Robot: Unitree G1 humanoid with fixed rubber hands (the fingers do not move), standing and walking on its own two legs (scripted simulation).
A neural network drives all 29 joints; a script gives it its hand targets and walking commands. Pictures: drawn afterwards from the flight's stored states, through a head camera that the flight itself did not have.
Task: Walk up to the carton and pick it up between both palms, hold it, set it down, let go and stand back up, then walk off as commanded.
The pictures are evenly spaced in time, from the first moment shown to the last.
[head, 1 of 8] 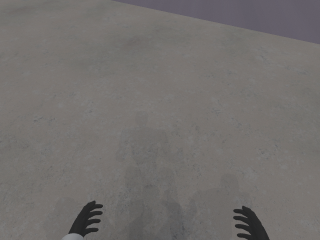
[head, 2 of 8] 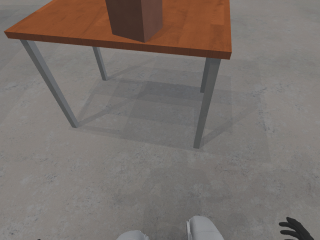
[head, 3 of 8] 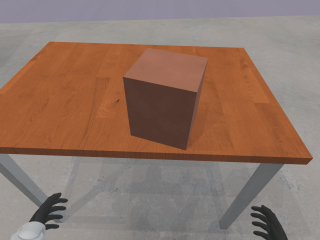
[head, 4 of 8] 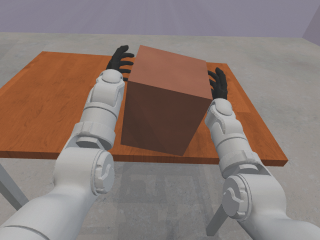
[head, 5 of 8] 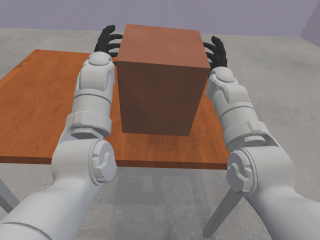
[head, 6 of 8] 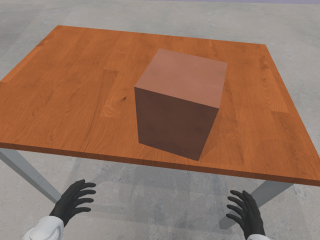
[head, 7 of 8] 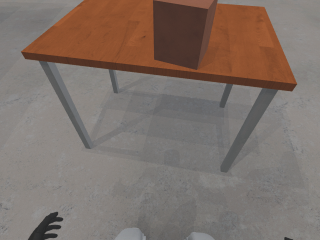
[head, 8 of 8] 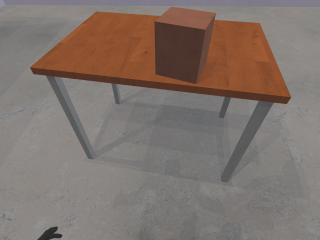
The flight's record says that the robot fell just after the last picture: no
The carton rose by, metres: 0.16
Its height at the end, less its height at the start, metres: +0.00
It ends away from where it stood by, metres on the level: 0.01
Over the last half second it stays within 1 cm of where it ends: yes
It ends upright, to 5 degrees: yes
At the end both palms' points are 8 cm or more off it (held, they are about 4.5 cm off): yes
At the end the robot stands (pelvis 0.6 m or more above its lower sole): yes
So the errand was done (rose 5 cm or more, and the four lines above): yes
